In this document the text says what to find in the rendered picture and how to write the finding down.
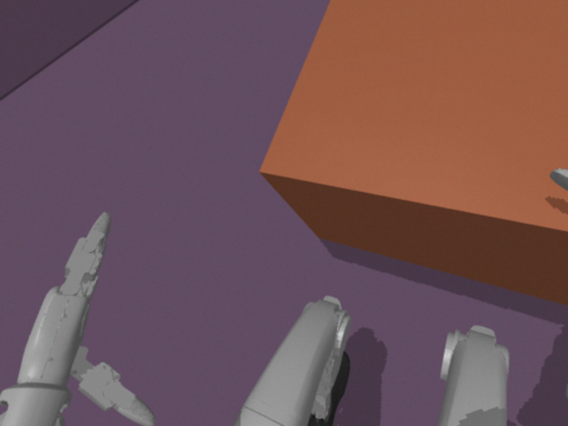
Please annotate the left robot foot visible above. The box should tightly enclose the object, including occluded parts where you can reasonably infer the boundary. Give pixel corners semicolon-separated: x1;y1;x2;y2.
308;351;350;426

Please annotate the left robot arm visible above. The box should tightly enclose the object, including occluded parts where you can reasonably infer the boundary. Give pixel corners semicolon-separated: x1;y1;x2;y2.
0;383;73;426

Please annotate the left robot hand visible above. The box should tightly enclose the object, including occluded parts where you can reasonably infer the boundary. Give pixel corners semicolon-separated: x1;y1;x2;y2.
17;212;155;426

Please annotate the right robot hand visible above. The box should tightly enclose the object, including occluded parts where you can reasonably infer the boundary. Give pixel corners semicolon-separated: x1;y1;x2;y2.
550;169;568;191

